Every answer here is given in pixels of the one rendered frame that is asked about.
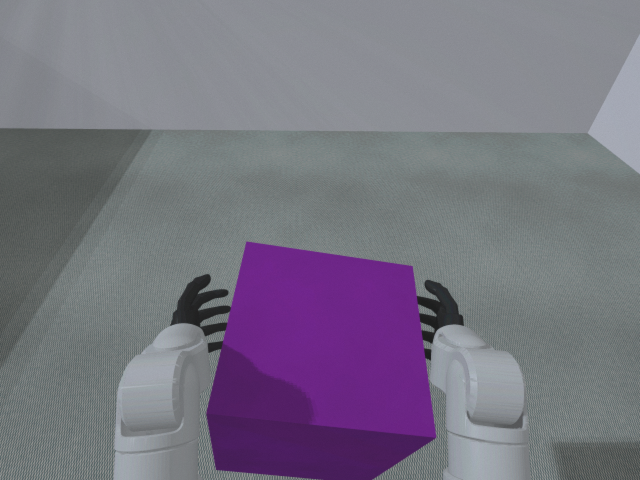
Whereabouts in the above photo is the carton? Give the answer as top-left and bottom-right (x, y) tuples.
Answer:
(206, 241), (436, 480)

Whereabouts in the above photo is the left robot forearm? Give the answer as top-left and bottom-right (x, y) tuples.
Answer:
(114, 323), (211, 480)

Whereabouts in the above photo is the right robot forearm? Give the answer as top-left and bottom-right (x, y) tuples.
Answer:
(430, 325), (531, 480)

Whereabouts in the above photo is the left robot hand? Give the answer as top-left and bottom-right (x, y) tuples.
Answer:
(170, 274), (231, 353)

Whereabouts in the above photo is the right robot hand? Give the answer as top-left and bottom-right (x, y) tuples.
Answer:
(417, 280), (464, 360)

